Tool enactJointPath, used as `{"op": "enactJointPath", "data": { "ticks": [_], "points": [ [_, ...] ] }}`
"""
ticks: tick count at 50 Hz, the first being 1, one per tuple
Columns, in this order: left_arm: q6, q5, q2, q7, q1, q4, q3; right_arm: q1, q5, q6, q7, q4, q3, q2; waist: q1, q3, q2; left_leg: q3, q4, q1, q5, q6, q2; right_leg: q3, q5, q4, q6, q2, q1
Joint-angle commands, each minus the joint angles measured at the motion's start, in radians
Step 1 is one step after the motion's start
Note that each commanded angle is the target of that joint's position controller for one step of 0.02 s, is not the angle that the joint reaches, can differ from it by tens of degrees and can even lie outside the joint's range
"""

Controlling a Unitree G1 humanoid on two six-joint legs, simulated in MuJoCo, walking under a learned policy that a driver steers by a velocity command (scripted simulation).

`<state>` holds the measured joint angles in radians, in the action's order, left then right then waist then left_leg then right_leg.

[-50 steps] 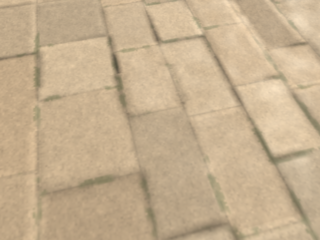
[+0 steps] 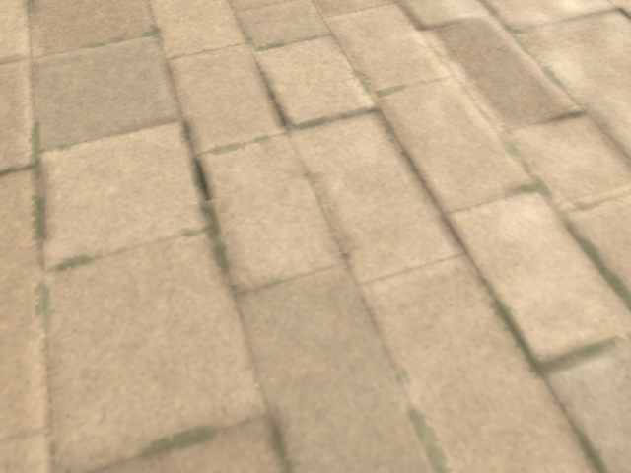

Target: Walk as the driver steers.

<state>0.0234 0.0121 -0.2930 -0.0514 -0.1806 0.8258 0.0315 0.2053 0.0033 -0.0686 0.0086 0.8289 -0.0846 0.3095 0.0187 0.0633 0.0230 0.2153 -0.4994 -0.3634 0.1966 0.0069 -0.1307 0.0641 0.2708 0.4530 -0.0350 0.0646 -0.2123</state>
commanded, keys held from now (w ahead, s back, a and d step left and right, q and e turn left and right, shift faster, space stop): q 0.38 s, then w+q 0.16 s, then w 0.46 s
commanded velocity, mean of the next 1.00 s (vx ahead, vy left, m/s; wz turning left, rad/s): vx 0.20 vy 0.00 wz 0.42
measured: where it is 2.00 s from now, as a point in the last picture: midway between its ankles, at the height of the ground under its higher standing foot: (193, 373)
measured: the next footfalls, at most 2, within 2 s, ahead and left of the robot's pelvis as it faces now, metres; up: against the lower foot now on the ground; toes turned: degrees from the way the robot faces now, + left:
left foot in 0.46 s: -0.02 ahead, +0.11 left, +0.00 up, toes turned +18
right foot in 0.96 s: +0.35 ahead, +0.06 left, +0.00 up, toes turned +23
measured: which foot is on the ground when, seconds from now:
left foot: up 0.00-0.44, down 0.46-0.98, up 1.00-1.00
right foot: down 0.00-0.44, up 0.46-0.94, down 0.96-1.00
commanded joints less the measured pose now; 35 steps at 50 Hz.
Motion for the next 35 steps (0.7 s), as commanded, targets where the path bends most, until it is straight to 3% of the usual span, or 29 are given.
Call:
{"op": "enactJointPath", "data": {
  "ticks": [1,2,3,4,6,9,11,18,19,20,21,22,23,24,25,26,27,29,32,35],
  "points": [
    [-0.008,0.031,-0.236,-0.005,0.005,-0.069,0.054,-0.028,0.021,0.018,-0.015,-0.080,-0.029,0.131,-0.019,-0.029,-0.160,-0.086,-0.400,-0.160,0.326,-0.016,0.019,0.428,0.173,-0.321,-0.191,-0.448,-0.048],
    [-0.012,0.027,-0.156,-0.001,0.057,-0.087,0.032,-0.001,0.019,0.017,-0.010,-0.060,-0.036,0.141,0.022,-0.011,-0.105,-0.079,-0.506,-0.104,0.277,-0.008,0.033,0.343,0.061,-0.294,-0.186,-0.386,-0.102],
    [-0.016,0.018,-0.110,0.002,0.098,-0.097,0.019,0.039,0.022,0.011,-0.003,-0.039,-0.036,0.128,0.049,0.003,-0.100,-0.093,-0.582,-0.103,0.225,-0.009,0.038,0.233,-0.032,-0.267,-0.157,-0.318,-0.101],
    [-0.020,0.015,-0.100,0.002,0.110,-0.107,0.015,0.064,0.023,0.004,0.004,-0.028,-0.035,0.122,0.057,-0.011,-0.131,-0.110,-0.637,-0.121,0.193,-0.015,0.043,0.160,-0.105,-0.244,-0.138,-0.275,-0.054],
    [-0.023,0.012,-0.101,0.000,0.056,-0.106,0.015,0.053,0.021,-0.003,0.017,-0.028,-0.029,0.114,0.022,-0.023,-0.148,-0.146,-0.653,-0.171,0.192,-0.039,0.058,0.087,-0.289,-0.198,-0.146,-0.256,0.043],
    [-0.024,0.010,-0.127,0.001,-0.063,-0.077,0.027,-0.028,0.016,-0.006,0.028,-0.063,-0.016,0.095,-0.044,-0.044,-0.147,-0.165,-0.553,-0.229,0.217,-0.067,0.081,0.077,-0.445,-0.148,-0.174,-0.297,0.214],
    [-0.023,0.012,-0.141,0.004,-0.094,-0.068,0.035,-0.053,0.011,-0.010,0.033,-0.079,-0.011,0.088,-0.063,-0.057,-0.163,-0.179,-0.487,-0.216,0.244,-0.070,0.092,0.067,-0.495,-0.128,-0.183,-0.322,0.262],
    [-0.020,0.018,-0.172,0.031,-0.057,-0.074,0.055,-0.077,-0.008,-0.011,0.040,-0.126,0.004,0.066,-0.057,-0.088,-0.207,-0.277,-0.233,0.010,0.274,-0.019,0.103,-0.033,-0.575,-0.058,-0.163,-0.349,0.169],
    [-0.018,0.017,-0.177,0.034,-0.053,-0.073,0.058,-0.073,-0.009,-0.009,0.039,-0.130,0.004,0.067,-0.054,-0.092,-0.210,-0.286,-0.187,0.036,0.263,-0.009,0.100,-0.039,-0.569,-0.040,-0.156,-0.354,0.163],
    [-0.017,0.017,-0.185,0.038,-0.053,-0.074,0.063,-0.060,-0.007,-0.006,0.040,-0.131,0.006,0.064,-0.047,-0.110,-0.206,-0.302,-0.120,0.081,0.237,0.006,0.093,-0.048,-0.445,-0.036,-0.140,-0.359,0.144],
    [-0.014,0.014,-0.189,0.039,-0.040,-0.076,0.066,-0.036,0.000,-0.002,0.039,-0.127,0.007,0.060,-0.023,-0.116,-0.187,-0.315,-0.014,0.168,0.173,0.028,0.082,-0.071,-0.248,-0.010,-0.110,-0.351,0.079],
    [-0.011,0.015,-0.172,0.040,-0.036,-0.079,0.063,0.030,0.010,0.006,0.034,-0.101,-0.001,0.077,0.009,-0.127,-0.127,-0.291,0.084,0.315,0.152,0.054,0.067,-0.105,-0.016,0.071,-0.065,-0.324,-0.045],
    [-0.007,0.023,-0.100,0.045,-0.039,-0.096,0.044,0.115,0.025,0.020,0.025,-0.076,-0.022,0.157,0.041,-0.118,0.130,0.003,0.240,0.452,0.336,0.108,0.247,-0.217,0.252,0.350,-0.006,-0.223,-0.263],
    [-0.003,0.040,-0.056,0.042,0.059,-0.177,0.026,0.167,0.017,0.033,0.028,-0.100,-0.049,0.289,0.075,-0.056,0.286,0.482,0.347,0.446,0.477,0.245,0.501,-0.183,0.419,0.535,0.034,-0.043,-0.564],
    [-0.005,0.050,-0.120,0.044,0.109,-0.190,0.038,0.177,0.021,0.033,0.022,-0.085,-0.042,0.240,0.094,0.007,0.155,0.464,0.364,0.362,0.514,0.307,0.507,-0.036,0.338,0.607,0.027,-0.099,-0.578],
    [-0.013,0.025,-0.143,0.057,0.093,-0.177,0.048,0.124,0.015,0.033,0.015,-0.090,-0.020,0.178,0.045,0.059,0.121,0.371,0.374,0.312,0.561,0.288,0.448,-0.028,0.216,0.603,0.025,-0.126,-0.567],
    [-0.028,0.012,-0.150,0.068,0.061,-0.154,0.051,0.076,0.009,0.038,0.007,-0.097,-0.009,0.145,0.011,0.089,0.106,0.283,0.390,0.282,0.485,0.248,0.376,-0.030,0.119,0.565,0.034,-0.139,-0.535],
    [-0.039,0.036,-0.135,0.083,-0.002,-0.101,0.048,0.050,0.011,0.064,-0.006,-0.101,0.005,0.109,-0.010,0.045,0.102,0.149,0.379,0.318,0.197,0.215,0.294,-0.051,-0.003,0.546,0.053,-0.143,-0.470],
    [-0.038,0.036,-0.099,0.093,-0.006,-0.086,0.041,0.129,0.003,0.101,0.003,-0.063,0.007,0.110,-0.005,-0.006,0.051,0.076,0.356,0.376,-0.056,0.215,0.283,-0.074,-0.073,0.521,0.064,-0.138,-0.467],
    [-0.035,0.031,-0.089,0.094,0.066,-0.103,0.037,0.197,0.005,0.112,0.002,-0.029,0.009,0.109,0.028,0.021,0.066,0.069,0.373,0.404,-0.057,0.219,0.290,-0.083,-0.112,0.452,0.073,-0.144,-0.528]
  ]
}}
Velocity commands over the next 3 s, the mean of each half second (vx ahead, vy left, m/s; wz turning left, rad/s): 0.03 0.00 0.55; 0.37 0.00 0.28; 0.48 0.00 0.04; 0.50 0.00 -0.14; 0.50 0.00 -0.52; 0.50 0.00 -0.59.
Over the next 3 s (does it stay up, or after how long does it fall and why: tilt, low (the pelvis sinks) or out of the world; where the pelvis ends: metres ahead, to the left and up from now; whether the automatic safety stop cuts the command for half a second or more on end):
stays up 1.20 0.41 0.01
